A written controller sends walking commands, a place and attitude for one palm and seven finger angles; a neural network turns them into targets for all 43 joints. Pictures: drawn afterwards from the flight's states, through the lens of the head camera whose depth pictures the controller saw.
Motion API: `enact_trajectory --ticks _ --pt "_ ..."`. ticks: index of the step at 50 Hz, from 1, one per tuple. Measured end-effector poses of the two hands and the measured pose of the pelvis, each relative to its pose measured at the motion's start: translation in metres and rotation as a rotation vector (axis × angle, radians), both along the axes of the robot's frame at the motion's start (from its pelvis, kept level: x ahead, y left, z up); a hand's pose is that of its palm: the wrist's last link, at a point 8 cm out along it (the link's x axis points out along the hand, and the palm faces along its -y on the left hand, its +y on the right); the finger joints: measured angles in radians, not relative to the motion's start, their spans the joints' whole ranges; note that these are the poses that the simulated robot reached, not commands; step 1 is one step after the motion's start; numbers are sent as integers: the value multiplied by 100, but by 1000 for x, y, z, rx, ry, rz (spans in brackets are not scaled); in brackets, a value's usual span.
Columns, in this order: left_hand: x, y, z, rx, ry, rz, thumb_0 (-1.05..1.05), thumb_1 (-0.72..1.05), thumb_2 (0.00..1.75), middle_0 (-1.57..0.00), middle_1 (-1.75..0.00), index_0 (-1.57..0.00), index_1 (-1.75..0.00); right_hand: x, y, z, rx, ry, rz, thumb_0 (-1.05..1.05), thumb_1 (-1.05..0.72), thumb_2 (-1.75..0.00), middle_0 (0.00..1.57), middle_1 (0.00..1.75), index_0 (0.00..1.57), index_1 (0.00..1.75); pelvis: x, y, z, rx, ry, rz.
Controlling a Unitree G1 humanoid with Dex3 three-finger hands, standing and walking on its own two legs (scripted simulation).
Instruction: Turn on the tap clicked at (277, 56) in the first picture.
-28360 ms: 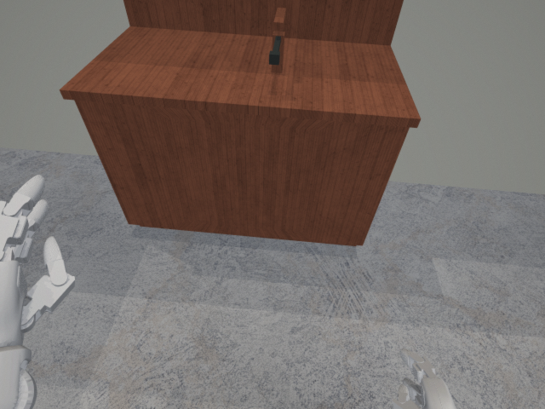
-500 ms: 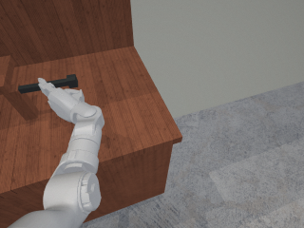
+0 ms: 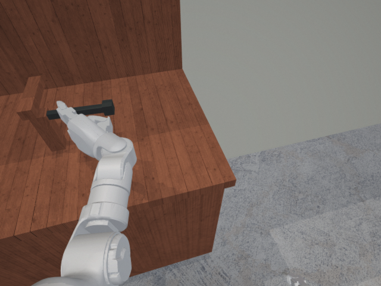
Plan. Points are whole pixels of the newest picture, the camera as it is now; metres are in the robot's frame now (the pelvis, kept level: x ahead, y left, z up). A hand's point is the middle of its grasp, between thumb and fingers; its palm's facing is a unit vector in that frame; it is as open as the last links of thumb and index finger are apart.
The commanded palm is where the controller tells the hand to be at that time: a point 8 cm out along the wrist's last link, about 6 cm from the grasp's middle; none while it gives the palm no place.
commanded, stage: lift the hand up off the lever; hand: left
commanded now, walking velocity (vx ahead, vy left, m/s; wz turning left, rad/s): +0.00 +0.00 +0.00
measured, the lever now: (108, 107) +0.51 +0.23 +0.10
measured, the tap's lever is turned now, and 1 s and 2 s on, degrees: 86 86 86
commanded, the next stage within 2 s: draw the hand back beside the body in 1.36 s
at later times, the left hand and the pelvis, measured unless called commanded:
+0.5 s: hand (105, 116) +0.42 +0.20 +0.15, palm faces +0.81 -0.59 -0.09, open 7.8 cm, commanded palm +0.37 +0.21 +0.15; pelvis -0.01 +0.00 +0.00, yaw +0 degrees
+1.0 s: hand (97, 112) +0.41 +0.20 +0.17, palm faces +0.80 -0.60 -0.04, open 7.8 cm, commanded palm +0.36 +0.21 +0.17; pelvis +0.00 +0.00 +0.01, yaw -1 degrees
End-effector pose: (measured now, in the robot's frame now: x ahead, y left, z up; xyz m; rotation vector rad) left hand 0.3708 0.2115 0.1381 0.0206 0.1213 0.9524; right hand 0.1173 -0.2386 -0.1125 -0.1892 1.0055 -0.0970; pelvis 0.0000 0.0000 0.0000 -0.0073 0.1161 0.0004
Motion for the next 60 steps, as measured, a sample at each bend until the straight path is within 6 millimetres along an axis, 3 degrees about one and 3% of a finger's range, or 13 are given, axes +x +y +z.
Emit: enact_trajectory --ticks 5,10,31,41,52,60 --pt "-4 -1 12 29 -10 -19 2 90 90 -15 -15 -15 -15 3 -2 2 -4 -17 4 1 -90 -90 20 30 20 30 -4 -2 1 1 -11 7" --pt "-4 -6 11 -5 26 -37 2 90 90 -15 -15 -15 -15 1 -3 3 -8 -20 -1 1 -90 -90 20 30 20 30 -8 -4 3 4 -20 10" --pt "-2 2 21 -8 15 -13 2 90 90 -15 -15 -15 -15 -30 -9 -1 -17 23 -44 1 -90 -90 20 30 20 30 -12 -4 5 4 -24 -5" --pt "2 0 27 -29 -3 -31 2 90 90 -15 -15 -15 -15 -15 -5 4 -11 -12 -45 1 -90 -90 20 30 20 30 -6 0 7 7 -27 -15" --pt "-17 9 40 -12 -36 -37 2 90 90 -15 -15 -15 -15 15 5 13 6 -79 -4 1 -90 -90 20 30 20 30 -1 2 9 7 -68 -8" --pt "-16 3 44 -22 -11 -60 2 90 90 -15 -15 -14 -15 36 13 22 6 -124 31 1 -90 -90 20 30 20 30 -5 2 11 7 -78 0"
